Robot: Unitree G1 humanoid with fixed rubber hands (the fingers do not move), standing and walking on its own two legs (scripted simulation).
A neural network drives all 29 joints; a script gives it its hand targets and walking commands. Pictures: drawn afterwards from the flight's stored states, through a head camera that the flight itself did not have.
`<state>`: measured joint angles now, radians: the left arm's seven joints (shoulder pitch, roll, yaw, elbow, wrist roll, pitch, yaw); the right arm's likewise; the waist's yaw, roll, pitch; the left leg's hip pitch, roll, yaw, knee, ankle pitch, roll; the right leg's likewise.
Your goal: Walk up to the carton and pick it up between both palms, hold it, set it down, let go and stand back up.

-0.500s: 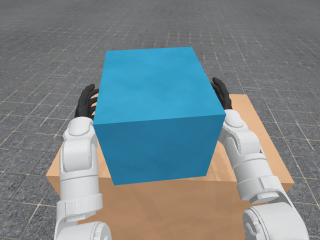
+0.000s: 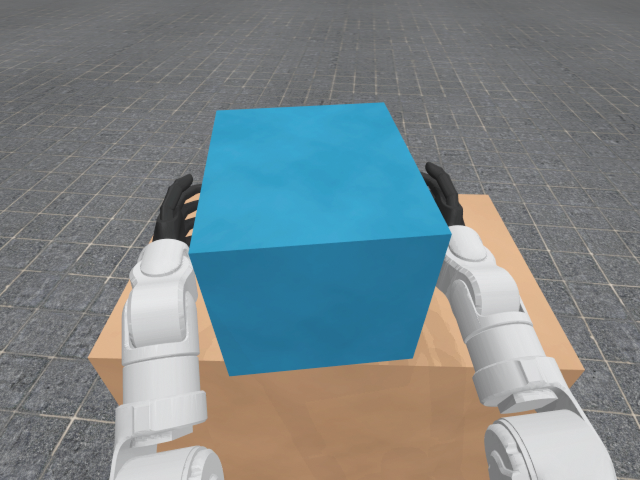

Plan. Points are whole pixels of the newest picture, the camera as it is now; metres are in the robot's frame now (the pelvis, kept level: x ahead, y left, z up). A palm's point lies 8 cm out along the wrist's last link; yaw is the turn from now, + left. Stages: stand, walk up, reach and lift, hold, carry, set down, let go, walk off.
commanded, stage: set down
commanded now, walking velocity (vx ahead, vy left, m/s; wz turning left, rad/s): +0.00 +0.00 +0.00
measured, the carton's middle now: (311, 230) +0.39 +0.00 +0.15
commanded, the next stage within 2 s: none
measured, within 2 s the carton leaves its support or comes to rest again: neither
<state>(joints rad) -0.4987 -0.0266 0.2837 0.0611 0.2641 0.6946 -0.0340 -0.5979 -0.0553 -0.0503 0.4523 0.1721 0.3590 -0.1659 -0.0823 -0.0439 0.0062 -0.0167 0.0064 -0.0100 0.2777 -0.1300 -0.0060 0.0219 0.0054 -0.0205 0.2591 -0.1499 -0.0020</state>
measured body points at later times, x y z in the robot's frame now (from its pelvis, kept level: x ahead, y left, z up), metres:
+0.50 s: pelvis +0.01 +0.01 +0.00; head -0.02 +0.03 +0.45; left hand +0.39 +0.17 +0.15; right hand +0.38 -0.15 +0.14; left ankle +0.03 +0.12 -0.75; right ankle +0.01 -0.11 -0.75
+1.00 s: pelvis +0.02 +0.01 +0.00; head +0.00 +0.04 +0.45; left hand +0.42 +0.16 +0.13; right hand +0.39 -0.16 +0.13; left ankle +0.03 +0.12 -0.75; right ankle +0.01 -0.11 -0.75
